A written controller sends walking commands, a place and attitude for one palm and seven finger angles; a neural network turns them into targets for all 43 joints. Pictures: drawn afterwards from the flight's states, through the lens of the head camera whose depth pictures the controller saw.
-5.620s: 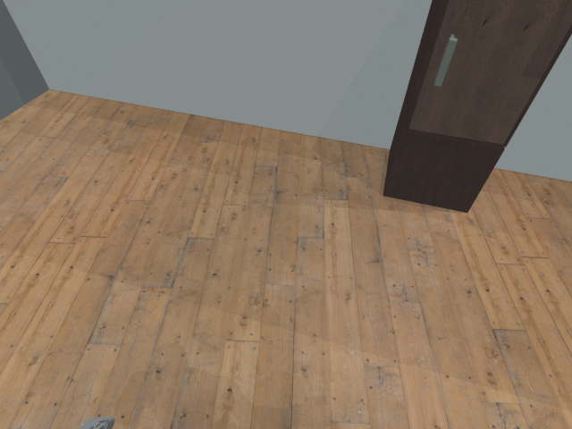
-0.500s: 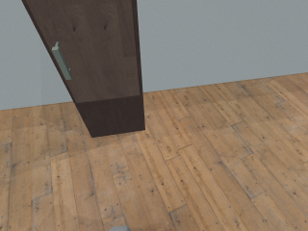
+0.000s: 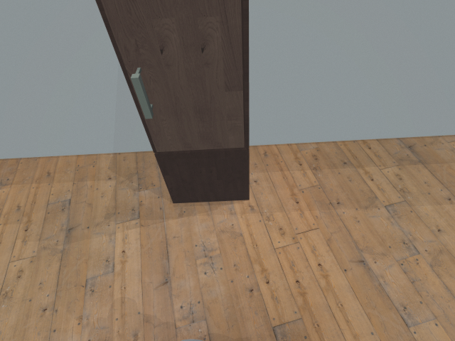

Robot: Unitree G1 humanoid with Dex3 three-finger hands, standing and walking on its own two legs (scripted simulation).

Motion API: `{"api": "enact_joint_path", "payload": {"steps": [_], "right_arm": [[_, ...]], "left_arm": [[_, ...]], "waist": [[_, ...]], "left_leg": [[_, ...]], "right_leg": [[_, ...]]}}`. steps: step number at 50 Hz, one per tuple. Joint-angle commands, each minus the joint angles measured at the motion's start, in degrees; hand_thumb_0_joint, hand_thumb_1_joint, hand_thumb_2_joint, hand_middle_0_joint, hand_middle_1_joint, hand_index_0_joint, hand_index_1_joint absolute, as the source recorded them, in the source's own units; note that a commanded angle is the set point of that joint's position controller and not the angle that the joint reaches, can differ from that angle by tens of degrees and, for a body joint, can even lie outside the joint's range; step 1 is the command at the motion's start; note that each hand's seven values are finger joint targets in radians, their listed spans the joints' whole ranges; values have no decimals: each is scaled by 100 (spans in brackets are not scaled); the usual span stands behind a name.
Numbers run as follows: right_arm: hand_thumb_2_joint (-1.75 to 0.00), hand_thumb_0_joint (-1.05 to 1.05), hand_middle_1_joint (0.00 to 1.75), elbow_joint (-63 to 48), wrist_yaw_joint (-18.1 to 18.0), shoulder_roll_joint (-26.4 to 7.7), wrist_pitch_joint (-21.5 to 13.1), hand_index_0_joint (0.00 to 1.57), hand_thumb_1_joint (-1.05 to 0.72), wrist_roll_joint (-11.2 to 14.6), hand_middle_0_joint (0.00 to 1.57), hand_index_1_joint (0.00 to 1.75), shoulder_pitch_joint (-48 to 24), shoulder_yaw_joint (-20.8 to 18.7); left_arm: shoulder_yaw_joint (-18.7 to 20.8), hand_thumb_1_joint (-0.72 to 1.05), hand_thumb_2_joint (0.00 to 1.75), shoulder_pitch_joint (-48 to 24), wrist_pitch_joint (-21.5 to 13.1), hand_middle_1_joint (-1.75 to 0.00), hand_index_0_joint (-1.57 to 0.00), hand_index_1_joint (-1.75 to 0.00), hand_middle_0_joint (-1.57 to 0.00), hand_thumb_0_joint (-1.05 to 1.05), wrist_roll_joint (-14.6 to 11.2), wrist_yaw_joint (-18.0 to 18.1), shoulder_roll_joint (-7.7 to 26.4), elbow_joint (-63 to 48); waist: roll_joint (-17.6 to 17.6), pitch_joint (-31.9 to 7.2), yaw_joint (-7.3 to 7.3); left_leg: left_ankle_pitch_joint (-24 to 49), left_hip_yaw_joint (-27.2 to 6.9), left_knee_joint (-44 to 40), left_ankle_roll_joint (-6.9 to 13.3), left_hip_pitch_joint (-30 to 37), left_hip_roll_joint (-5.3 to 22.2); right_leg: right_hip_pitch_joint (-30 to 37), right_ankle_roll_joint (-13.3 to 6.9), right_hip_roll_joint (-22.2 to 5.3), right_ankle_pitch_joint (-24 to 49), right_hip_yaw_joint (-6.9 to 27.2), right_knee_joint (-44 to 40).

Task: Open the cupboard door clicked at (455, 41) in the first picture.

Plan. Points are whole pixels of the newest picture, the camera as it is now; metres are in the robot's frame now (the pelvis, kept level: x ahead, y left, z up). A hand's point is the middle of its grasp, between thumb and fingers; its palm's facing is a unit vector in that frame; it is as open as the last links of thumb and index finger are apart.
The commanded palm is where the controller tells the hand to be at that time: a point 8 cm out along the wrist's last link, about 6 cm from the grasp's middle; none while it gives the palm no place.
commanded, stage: take the last steps up to it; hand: left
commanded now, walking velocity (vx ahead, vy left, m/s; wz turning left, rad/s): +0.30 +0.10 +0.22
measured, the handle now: (144, 93) +0.83 +0.33 -0.04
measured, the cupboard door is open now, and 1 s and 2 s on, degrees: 0 0 0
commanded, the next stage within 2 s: come to a stop and stand still in 1.02 s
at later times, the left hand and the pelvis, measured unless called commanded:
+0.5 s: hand out of the picture -0.06 +0.25 -0.18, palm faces +0.17 -0.97 -0.18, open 7.4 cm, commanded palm none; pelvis +0.04 +0.08 +0.00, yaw +5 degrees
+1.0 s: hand (139, 251) +0.34 +0.26 -0.17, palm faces +0.03 -0.98 -0.19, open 7.4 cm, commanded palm none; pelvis +0.22 +0.08 -0.02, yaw +4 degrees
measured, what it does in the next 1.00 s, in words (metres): walks ahead: left foot, then right foot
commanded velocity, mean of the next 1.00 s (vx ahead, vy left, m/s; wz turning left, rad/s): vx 0.28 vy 0.02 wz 0.02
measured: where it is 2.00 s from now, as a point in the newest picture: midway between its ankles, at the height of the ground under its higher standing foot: (231, 325)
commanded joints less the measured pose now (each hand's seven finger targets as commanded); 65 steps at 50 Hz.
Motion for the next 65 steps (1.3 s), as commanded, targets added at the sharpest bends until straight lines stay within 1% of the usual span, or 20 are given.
{"api": "enact_joint_path", "payload": {"steps": [1, 7, 13, 17, 19, 21, 22, 25, 28, 43, 46, 47, 48, 49, 50, 52, 55, 61, 63, 65], "right_arm": [[-90, 0, 30, -280, 59, -456, -97, 20, -90, -35, 20, 30, 91, -113], [-90, 0, 30, -285, 171, -344, -199, 20, -90, -80, 20, 30, -305, -63], [-90, 0, 30, -329, 230, -169, -289, 20, -90, -43, 20, 30, -465, 4], [-90, 0, 30, -184, 209, -71, -405, 20, -90, -20, 20, 30, 23, 60], [-90, 0, 30, 109, 127, -289, -493, 20, -90, -10, 20, 30, 810, 24], [-90, 0, 30, 381, -12, -1193, -522, 20, -90, -88, 20, 30, 1933, -184], [-90, 0, 30, 456, -56, -1157, -519, 20, -90, -83, 20, 30, 1956, -164], [-90, 0, 30, 285, -123, -506, -617, 20, -90, -34, 20, 30, 1068, 38], [-90, 0, 30, 333, -160, -286, -769, 20, -90, 8, 20, 30, 1069, 80], [-90, 0, 30, 1003, -247, -149, -816, 20, -90, -79, 20, 30, 2149, 95], [-90, 0, 30, 993, -238, -289, -789, 20, -90, -21, 20, 30, 1934, 75], [-90, 0, 30, 954, -209, -273, -808, 20, -90, 31, 20, 30, 1838, 59], [-90, 0, 30, 835, -159, 21, -838, 20, -90, 103, 20, 30, 2071, 79], [-90, 0, 30, 678, -183, 103, -804, 20, -90, 131, 20, 30, 2052, 96], [-90, 0, 30, 641, -175, 140, -748, 20, -90, 112, 20, 30, 1729, 83], [-90, 0, 30, 524, -126, 223, -646, 20, -90, 17, 20, 30, 1248, 65], [-90, 0, 30, 658, -87, 442, -481, 20, -90, -48, 20, 30, 1701, 105], [-90, 0, 30, 509, -132, 465, -430, 20, -90, 32, 20, 30, 1154, 255], [-90, 0, 30, 456, -158, 270, -403, 20, -90, 57, 20, 30, 948, 205], [-90, 0, 30, 396, -162, -64, -412, 20, -90, 41, 20, 30, 903, 117]], "left_arm": [[302, 90, 90, 92, -128, -30, -20, -30, -20, 0, -9, 78, 1074, -300], [297, 90, 90, 957, -292, -30, -20, -30, -20, 0, 13, 26, 989, 161], [311, 90, 90, 1233, -338, -30, -20, -30, -20, 0, 63, -4, 1061, 506], [332, 90, 90, 1069, -279, -30, -20, -30, -20, 0, 49, -29, 1109, 655], [300, 90, 90, 945, -236, -30, -20, -30, -20, 0, 5, -52, 922, 705], [141, 90, 90, 649, -177, -30, -20, -30, -20, 0, -12, -103, 263, 397], [147, 90, 90, 264, -167, -30, -20, -30, -20, 0, 42, -77, 368, 247], [196, 90, 90, 360, -170, -30, -20, -30, -20, 0, 39, -187, 366, 524], [183, 90, 90, 773, -118, -30, -20, -30, -20, 0, 42, -194, 224, 706], [172, 90, 90, -1011, -169, -30, -20, -30, -20, 0, -23, -216, 57, 5], [232, 90, 90, 277, -274, -30, -20, -30, -20, 0, -4, -175, 246, 366], [314, 90, 90, 1089, -349, -30, -20, -30, -20, 0, 19, -142, 505, 623], [456, 90, 90, 1772, -427, -30, -20, -30, -20, 0, 36, -66, 1067, 806], [469, 90, 90, 1987, -409, -30, -20, -30, -20, 0, -76, -41, 1386, 837], [472, 90, 90, 1473, -384, -30, -20, -30, -20, 0, -96, -21, 1334, 700], [322, 90, 90, 564, -367, -30, -20, -30, -20, 0, -90, 10, 756, 491], [201, 90, 90, 113, -425, -30, -20, -30, -20, 0, -28, 34, 389, 445], [178, 90, 90, 187, -291, -30, -20, -30, -20, 0, -25, 62, 530, 536], [187, 90, 90, 198, -184, -30, -20, -30, -20, 0, -55, 87, 639, 553], [190, 90, 90, 324, -59, -30, -20, -30, -20, 0, -71, 98, 579, 495]], "waist": [[-1031, -155, 34], [-1077, 91, 421], [-1186, 146, 465], [-1236, 42, 225], [-486, -158, -141], [1727, 17, -626], [1442, 199, -647], [422, 630, -165], [193, 285, 48], [298, 713, -250], [83, -15, 352], [-39, -544, 700], [-1096, -1274, 814], [-1187, -1427, 660], [-973, -1317, 625], [-457, -173, 276], [-674, -124, -219], [-935, -399, -69], [-1067, -367, -75], [-378, -275, -79]], "left_leg": [[382, -73, 1791, -109, -823, 329], [706, 256, 929, -218, -1249, 603], [605, 565, -381, -117, -776, 649], [738, 976, -1639, 6, 524, 449], [934, 1080, -2479, 1, 2049, 412], [-1036, -1717, -3952, 777, 2559, 2372], [-1361, -2071, -4191, 970, 2201, 2567], [-345, -1051, -4234, 908, 1288, 2114], [1304, -242, -4121, 883, 1541, 1726], [4374, 343, -3434, 1006, 2282, 1781], [5688, 660, -1952, 742, 2006, 1518], [5197, 796, -857, 559, 1387, 1308], [2782, 1100, 836, 291, -17, 646], [-753, 779, 2541, 183, -754, 109], [-536, 157, 2883, 245, -814, 433], [288, 41, 2710, 237, -958, 817], [668, 255, 1616, 80, -355, 890], [1118, 508, -857, -147, 309, 566], [1672, 506, -1615, -153, 710, 516], [3592, 263, -2176, -6, 1417, 838]], "right_leg": [[347, -496, -1554, 786, 1253, -1816], [950, -439, -1691, -391, 1253, -2301], [826, -499, -1781, -691, 1030, -2459], [229, -352, -1516, -839, 559, -2087], [-632, -71, -1118, -1081, 106, -1297], [-2312, 341, -59, -1713, -590, 1466], [-2559, 204, -185, -1649, 9, 2341], [-2356, 183, -546, -360, 384, 3145], [-2120, 314, -487, 309, 351, 3054], [-1896, 20, -134, 415, 6, 665], [28, -140, 349, 795, -358, -122], [1317, -277, 95, 1293, -20, -333], [2763, -853, -1372, 2421, 1773, -486], [2835, -1526, -2492, 3693, 3227, -1147], [2100, -1547, -2351, 2520, 3087, -1428], [502, -1154, -1866, 1303, 2198, -1858], [-406, -809, -1327, 1461, 997, -2102], [126, -715, -960, 3497, 540, -1419], [118, -551, -888, 3304, 478, -1057], [-415, -204, -610, 2294, 443, -448]]}}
